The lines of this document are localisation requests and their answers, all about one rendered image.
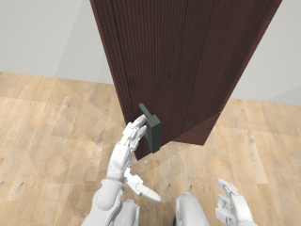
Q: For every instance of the left robot hand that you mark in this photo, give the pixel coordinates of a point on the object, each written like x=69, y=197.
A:
x=122, y=156

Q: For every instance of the robot right shin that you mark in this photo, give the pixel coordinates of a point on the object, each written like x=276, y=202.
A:
x=179, y=223

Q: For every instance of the robot right thigh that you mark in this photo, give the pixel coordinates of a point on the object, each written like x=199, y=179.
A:
x=189, y=212

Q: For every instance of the robot left forearm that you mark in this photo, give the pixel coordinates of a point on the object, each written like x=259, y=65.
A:
x=106, y=204

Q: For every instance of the right robot hand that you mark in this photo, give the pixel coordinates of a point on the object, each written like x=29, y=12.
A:
x=236, y=210

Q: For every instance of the cupboard door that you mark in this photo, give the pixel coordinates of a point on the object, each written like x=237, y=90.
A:
x=179, y=58

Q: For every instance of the handle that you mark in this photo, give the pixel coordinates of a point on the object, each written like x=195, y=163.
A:
x=153, y=126

